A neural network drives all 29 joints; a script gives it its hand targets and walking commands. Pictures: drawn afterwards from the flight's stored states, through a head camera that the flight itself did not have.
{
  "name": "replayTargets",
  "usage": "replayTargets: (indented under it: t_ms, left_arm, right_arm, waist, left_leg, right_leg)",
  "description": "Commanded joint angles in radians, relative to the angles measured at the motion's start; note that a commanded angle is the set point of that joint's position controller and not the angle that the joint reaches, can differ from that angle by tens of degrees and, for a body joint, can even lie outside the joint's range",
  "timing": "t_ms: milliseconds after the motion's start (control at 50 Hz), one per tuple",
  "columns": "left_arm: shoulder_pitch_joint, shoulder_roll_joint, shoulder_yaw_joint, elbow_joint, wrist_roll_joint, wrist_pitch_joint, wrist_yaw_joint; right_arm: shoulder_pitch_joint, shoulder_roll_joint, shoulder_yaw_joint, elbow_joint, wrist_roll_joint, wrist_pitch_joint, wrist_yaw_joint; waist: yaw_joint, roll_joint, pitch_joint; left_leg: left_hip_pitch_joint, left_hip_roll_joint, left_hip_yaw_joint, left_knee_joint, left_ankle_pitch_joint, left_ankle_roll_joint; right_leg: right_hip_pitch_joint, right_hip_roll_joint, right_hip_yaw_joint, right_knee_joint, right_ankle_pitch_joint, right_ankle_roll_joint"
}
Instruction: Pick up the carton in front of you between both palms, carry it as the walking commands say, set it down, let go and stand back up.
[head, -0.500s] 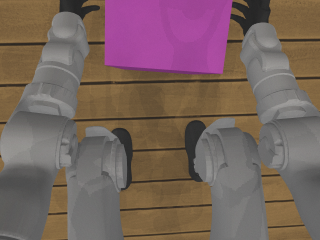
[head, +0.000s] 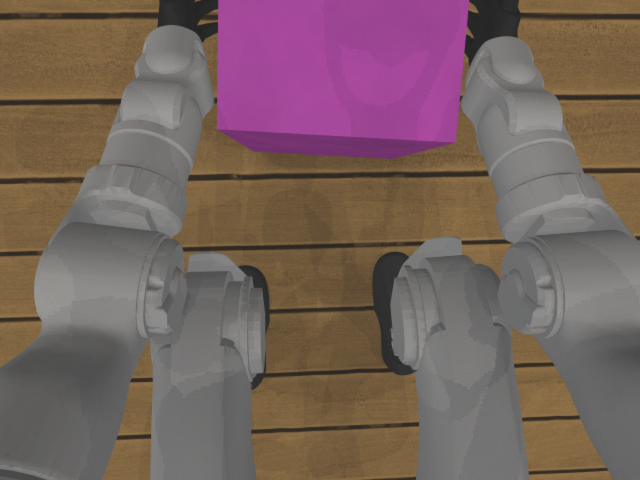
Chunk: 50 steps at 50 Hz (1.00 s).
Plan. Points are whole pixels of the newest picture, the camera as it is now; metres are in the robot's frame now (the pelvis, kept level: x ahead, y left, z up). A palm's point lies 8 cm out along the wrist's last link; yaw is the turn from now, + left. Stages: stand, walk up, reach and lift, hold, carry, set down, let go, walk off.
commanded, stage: reach and lift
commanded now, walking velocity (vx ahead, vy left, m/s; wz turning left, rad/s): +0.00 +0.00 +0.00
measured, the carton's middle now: (333, 59) +0.52 -0.03 -0.23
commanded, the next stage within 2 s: none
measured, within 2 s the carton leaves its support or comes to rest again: neither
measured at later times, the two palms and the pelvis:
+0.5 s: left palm out of the picture +0.49 +0.13 +0.05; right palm out of the picture +0.48 -0.17 +0.05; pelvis +0.00 +0.00 +0.11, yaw +0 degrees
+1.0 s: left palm out of the picture +0.45 +0.14 +0.20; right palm out of the picture +0.45 -0.16 +0.20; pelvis +0.04 +0.00 +0.24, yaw +0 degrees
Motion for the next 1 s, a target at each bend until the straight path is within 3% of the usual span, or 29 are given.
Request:
replayTargets:
  t_ms: [0, 60, 120, 200, 260, 340, 440, 600, 740, 980]
  left_arm:
    - [-0.587, -1.084, -0.313, -0.392, -0.07, -0.003, -0.256]
    - [-0.532, -1.147, -0.352, -0.487, -0.054, 0.041, -0.247]
    - [-0.456, -1.193, -0.344, -0.512, -0.011, 0.093, -0.251]
    - [-0.367, -1.226, -0.231, -0.382, 0.088, 0.15, -0.277]
    - [-0.344, -1.223, -0.139, -0.298, 0.158, 0.171, -0.296]
    - [-0.338, -1.229, -0.076, -0.265, 0.205, 0.172, -0.309]
    - [-0.305, -1.257, -0.063, -0.27, 0.225, 0.181, -0.325]
    - [-0.213, -1.331, -0.176, -0.368, 0.179, 0.204, -0.342]
    - [-0.088, -1.371, -0.272, -0.427, 0.142, 0.208, -0.34]
    - [0.149, -1.391, -0.29, -0.424, 0.161, 0.179, -0.329]
  right_arm:
    - [-0.618, 1.047, 0.36, -0.381, 0.056, 0.011, 0.294]
    - [-0.572, 1.107, 0.397, -0.471, 0.037, 0.058, 0.293]
    - [-0.514, 1.15, 0.398, -0.498, -0.005, 0.108, 0.305]
    - [-0.42, 1.197, 0.307, -0.362, -0.102, 0.169, 0.328]
    - [-0.398, 1.206, 0.22, -0.282, -0.18, 0.192, 0.342]
    - [-0.391, 1.222, 0.164, -0.251, -0.232, 0.196, 0.35]
    - [-0.358, 1.257, 0.166, -0.256, -0.251, 0.206, 0.361]
    - [-0.254, 1.329, 0.282, -0.342, -0.207, 0.226, 0.373]
    - [-0.129, 1.363, 0.372, -0.389, -0.172, 0.229, 0.37]
    - [0.113, 1.377, 0.376, -0.365, -0.206, 0.199, 0.362]
  waist:
    - [-0.036, 0.044, -1.582]
    - [-0.031, 0.039, -1.704]
    - [-0.024, 0.033, -1.653]
    - [-0.011, 0.041, -1.353]
    - [-0.008, 0.034, -1.248]
    - [-0.005, 0.018, -1.264]
    - [-0.001, 0.006, -1.331]
    - [0.004, 0.003, -1.44]
    - [0.011, 0.003, -1.408]
    - [0.017, 0.006, -1.195]
  left_leg:
    - [0.759, -0.088, 0.132, -0.164, 0.475, 0.014]
    - [0.821, -0.099, 0.144, -0.198, 0.465, 0.007]
    - [0.791, -0.109, 0.147, -0.26, 0.363, 0.009]
    - [0.641, -0.107, 0.137, -0.37, 0.137, 0.018]
    - [0.595, -0.107, 0.131, -0.439, 0.07, 0.024]
    - [0.627, -0.112, 0.126, -0.509, 0.073, 0.029]
    - [0.708, -0.116, 0.127, -0.586, 0.091, 0.029]
    - [0.891, -0.116, 0.122, -0.685, 0.19, 0.016]
    - [1.027, -0.114, 0.1, -0.786, 0.246, 0.008]
    - [1.257, -0.102, 0.043, -1.019, 0.277, 0.013]
  right_leg:
    - [0.771, 0.093, -0.157, -0.142, 0.512, -0.025]
    - [0.804, 0.105, -0.168, -0.178, 0.49, -0.019]
    - [0.765, 0.115, -0.17, -0.238, 0.379, -0.021]
    - [0.633, 0.116, -0.162, -0.341, 0.164, -0.036]
    - [0.618, 0.117, -0.152, -0.411, 0.098, -0.042]
    - [0.67, 0.119, -0.143, -0.485, 0.1, -0.042]
    - [0.765, 0.12, -0.138, -0.564, 0.115, -0.037]
    - [0.944, 0.126, -0.131, -0.664, 0.211, -0.03]
    - [1.078, 0.128, -0.111, -0.761, 0.263, -0.028]
    - [1.301, 0.118, -0.055, -0.991, 0.291, -0.039]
